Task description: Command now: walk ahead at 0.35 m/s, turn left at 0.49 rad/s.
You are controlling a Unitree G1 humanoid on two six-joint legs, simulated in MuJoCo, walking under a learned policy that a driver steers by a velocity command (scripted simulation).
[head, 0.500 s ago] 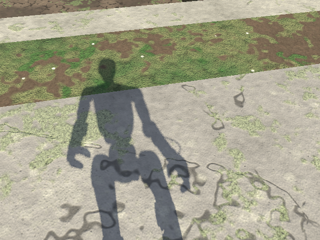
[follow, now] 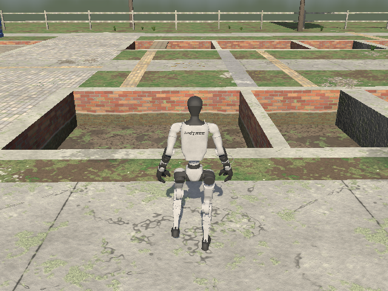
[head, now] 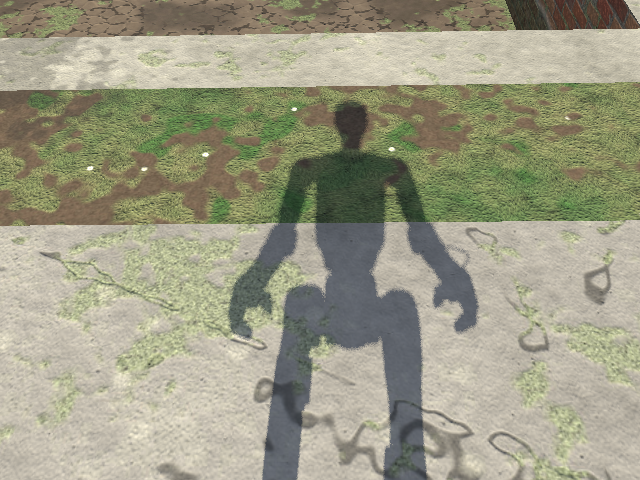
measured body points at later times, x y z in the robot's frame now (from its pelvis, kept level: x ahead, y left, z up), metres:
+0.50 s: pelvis +0.15 +0.05 -0.01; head +0.19 +0.08 +0.44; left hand +0.23 +0.35 -0.13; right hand +0.36 -0.19 -0.10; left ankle +0.21 +0.13 -0.75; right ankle +0.21 -0.12 -0.68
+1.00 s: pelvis +0.21 +0.02 -0.01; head +0.22 +0.02 +0.44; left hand +0.25 +0.29 -0.14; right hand +0.40 -0.20 -0.13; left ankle +0.21 +0.13 -0.75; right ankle +0.23 -0.11 -0.75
